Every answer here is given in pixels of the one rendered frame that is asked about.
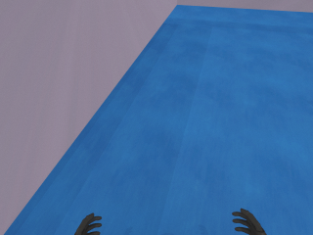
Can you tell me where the robot left hand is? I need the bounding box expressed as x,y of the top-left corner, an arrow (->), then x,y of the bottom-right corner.
74,213 -> 102,235

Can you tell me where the robot right hand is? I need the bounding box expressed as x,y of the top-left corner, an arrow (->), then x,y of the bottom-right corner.
232,208 -> 267,235

